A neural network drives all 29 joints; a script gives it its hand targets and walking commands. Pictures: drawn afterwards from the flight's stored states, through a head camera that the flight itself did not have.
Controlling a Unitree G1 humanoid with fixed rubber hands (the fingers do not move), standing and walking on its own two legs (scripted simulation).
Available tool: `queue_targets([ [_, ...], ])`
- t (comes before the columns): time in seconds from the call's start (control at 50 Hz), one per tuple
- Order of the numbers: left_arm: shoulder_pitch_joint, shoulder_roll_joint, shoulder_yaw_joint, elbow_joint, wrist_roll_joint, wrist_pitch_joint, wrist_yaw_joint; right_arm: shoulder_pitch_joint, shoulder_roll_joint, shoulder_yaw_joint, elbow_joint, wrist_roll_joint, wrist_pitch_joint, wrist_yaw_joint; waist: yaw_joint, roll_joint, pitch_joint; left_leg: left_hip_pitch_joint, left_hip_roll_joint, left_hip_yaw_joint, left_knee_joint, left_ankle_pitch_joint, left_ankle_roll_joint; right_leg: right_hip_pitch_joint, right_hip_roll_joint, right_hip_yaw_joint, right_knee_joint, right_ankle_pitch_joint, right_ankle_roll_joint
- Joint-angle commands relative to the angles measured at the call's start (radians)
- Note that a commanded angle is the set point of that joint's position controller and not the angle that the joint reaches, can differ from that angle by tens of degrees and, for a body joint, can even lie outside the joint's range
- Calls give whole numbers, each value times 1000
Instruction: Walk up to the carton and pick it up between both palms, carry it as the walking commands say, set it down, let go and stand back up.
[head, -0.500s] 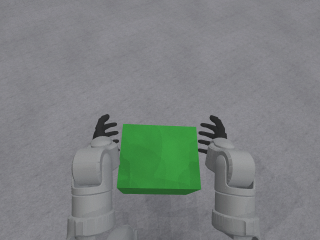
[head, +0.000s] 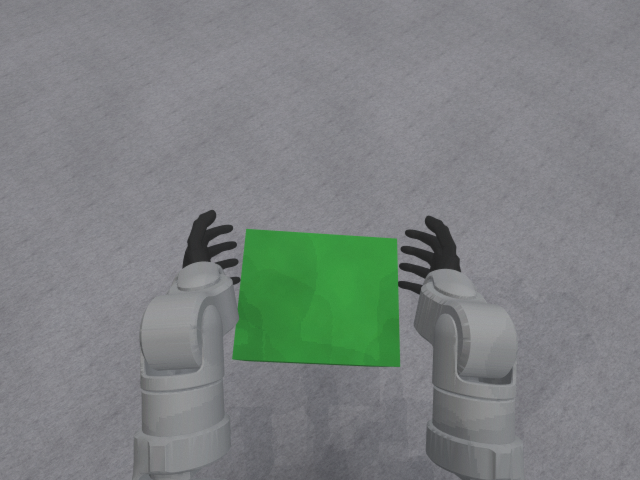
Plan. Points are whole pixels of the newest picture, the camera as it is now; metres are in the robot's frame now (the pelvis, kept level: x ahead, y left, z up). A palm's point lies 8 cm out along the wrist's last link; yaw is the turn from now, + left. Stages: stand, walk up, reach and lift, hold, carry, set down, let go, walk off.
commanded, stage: carry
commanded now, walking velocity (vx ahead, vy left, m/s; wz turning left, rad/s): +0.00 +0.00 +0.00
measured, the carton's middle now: (315, 305) +0.35 +0.01 -0.05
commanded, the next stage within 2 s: none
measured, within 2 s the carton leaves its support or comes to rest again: neither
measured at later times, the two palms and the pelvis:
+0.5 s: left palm (220, 114) +0.68 +0.18 -0.02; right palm (367, 81) +0.74 -0.07 +0.00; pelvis +0.41 -0.01 -0.07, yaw +12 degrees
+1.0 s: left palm out of the picture +1.20 +0.28 +0.01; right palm out of the picture +1.28 +0.04 +0.05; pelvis +0.93 +0.07 -0.03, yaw +19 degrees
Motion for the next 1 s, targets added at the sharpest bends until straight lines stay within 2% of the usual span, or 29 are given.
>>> queue_targets([
  [0.0,-460,-960,-662,-107,-406,11,-457,-488,1008,710,-93,398,8,366,31,-224,-664,-326,-96,56,-21,-8,-18,903,-240,128,245,2256,23],
  [0.04,-441,-971,-661,-77,-385,21,-449,-436,1010,710,-61,390,20,373,2,-184,-669,-66,-146,146,-140,89,-35,716,-196,52,381,2441,87],
  [0.06,-433,-971,-666,-81,-382,23,-445,-375,992,700,-39,381,20,374,-34,-74,-695,196,-121,135,-188,430,-28,501,-180,0,573,2396,123],
  [0.08,-439,-967,-673,-100,-380,38,-452,-324,987,720,-19,396,26,374,-106,229,-689,769,-4,2,-129,1394,35,-99,-94,-110,899,1790,224],
  [0.1,-491,-1013,-675,-119,-376,41,-455,-329,1005,718,-7,407,26,378,-141,617,-574,1352,222,-334,36,2302,210,-964,92,-135,1145,20,251],
  [0.12,-542,-1007,-683,-84,-402,40,-467,-399,999,694,4,405,14,366,-167,618,-471,1450,296,-480,32,2150,234,-1318,64,-7,1282,-660,179],
  [0.16,-573,-990,-677,-116,-427,39,-471,-512,964,706,-136,386,0,353,-176,265,-268,1143,275,-574,-15,1844,203,-1390,-3,34,1039,-811,105],
  [0.2,-439,-960,-624,0,-443,48,-479,-677,970,693,-176,396,28,350,-50,-194,-306,603,90,-328,98,1526,55,-654,1,-143,194,-402,84],
  [0.22,-415,-970,-592,80,-431,50,-482,-612,968,665,-109,389,33,341,-9,-215,-542,375,59,-197,302,1284,-2,-4,7,-233,-109,306,138],
  [0.24,-369,-1000,-580,104,-407,42,-490,-600,960,693,-111,386,27,335,35,-191,-680,-21,43,-113,466,545,-44,623,-164,-22,-172,999,117],
  [0.26,-268,-993,-540,123,-383,29,-489,-633,965,743,-185,417,26,341,2,-544,-773,-265,-123,-127,732,-199,-70,884,-393,328,73,2126,75],
  [0.28,-292,-1004,-542,19,-400,6,-478,-749,983,797,-349,465,10,343,-5,-629,-897,-290,-160,-220,901,-287,-45,1001,-475,455,159,2622,0],
  [0.36,-475,-1026,-551,-127,-416,-51,-455,-692,1053,792,-222,507,24,377,63,-283,-430,-828,-84,-157,1083,-376,3,877,-358,353,97,1873,-15],
  [0.44,-600,-1004,-670,-324,-489,-58,-435,-479,1025,680,-116,471,6,373,53,-44,-452,-895,-50,-42,858,-416,20,849,-286,204,136,1718,-22],
  [0.48,-630,-975,-727,-402,-514,-40,-441,-259,1022,628,-15,413,3,366,15,115,-525,-519,-127,115,350,-194,22,668,-180,-41,239,1830,74],
  [0.52,-609,-908,-755,-445,-513,1,-450,-109,950,594,52,345,17,356,-55,128,-640,220,-333,372,-176,410,-27,301,-97,-242,596,1940,201],
  [0.54,-643,-882,-765,-441,-516,19,-450,-77,947,575,59,342,24,356,-149,215,-649,583,-109,55,-326,872,128,-52,-42,-193,1182,1035,239],
  [0.56,-700,-907,-782,-416,-524,40,-451,-103,960,581,92,339,34,363,-133,437,-760,1043,232,-545,-93,1887,404,-483,168,-61,1495,-325,271],
  [0.58,-632,-902,-714,-324,-487,59,-468,-179,951,579,85,325,20,360,-99,334,-815,1215,303,-749,31,2189,501,-661,173,41,1626,-431,232],
  [0.6,-530,-909,-708,-276,-469,49,-491,-195,941,606,39,310,14,352,-121,190,-731,1075,273,-693,-49,1778,446,-757,66,94,1627,-393,184],
  [0.64,-467,-938,-722,-202,-460,45,-514,-215,987,671,-55,322,-3,352,-122,9,-567,898,207,-781,-17,1383,396,-904,21,130,1454,-433,141],
  [0.68,-431,-952,-669,-122,-447,41,-532,-323,1037,704,-128,345,-10,341,-115,-126,-496,809,167,-846,10,1259,340,-927,-18,141,1162,-513,136],
  [0.74,-368,-976,-631,-101,-437,-17,-521,-528,1035,798,-263,440,-32,349,-66,-242,-530,491,124,-580,-34,1187,217,-462,-78,8,379,-157,163],
  [0.78,-343,-993,-585,-68,-400,-56,-499,-618,1015,864,-298,506,-37,365,17,-171,-615,110,48,-279,120,938,94,179,-125,-66,-38,437,149],
  [0.8,-336,-1014,-580,-85,-381,-80,-489,-647,1012,888,-338,530,-49,379,53,-161,-654,-96,-6,-211,268,559,31,485,-197,28,-133,922,105],
  [0.82,-325,-1022,-570,-79,-367,-85,-485,-653,1036,912,-368,544,-45,386,31,-263,-719,-274,-131,-149,461,-19,-12,724,-351,236,13,1712,65],
  [0.84,-409,-1006,-583,-164,-381,-97,-470,-672,1036,936,-426,563,-45,392,13,-337,-891,-397,-117,-114,716,-249,-24,994,-539,361,222,2339,-10],
  [0.88,-512,-988,-628,-295,-403,-110,-451,-545,1033,871,-315,541,-27,402,40,-246,-750,-597,-102,-142,785,-192,10,959,-496,323,162,2020,-98],
  [0.98,-552,-881,-687,-367,-415,-64,-431,-197,1041,677,99,437,32,409,51,-113,-623,-1006,-84,-2,821,-281,29,1087,-338,184,206,1850,7],
])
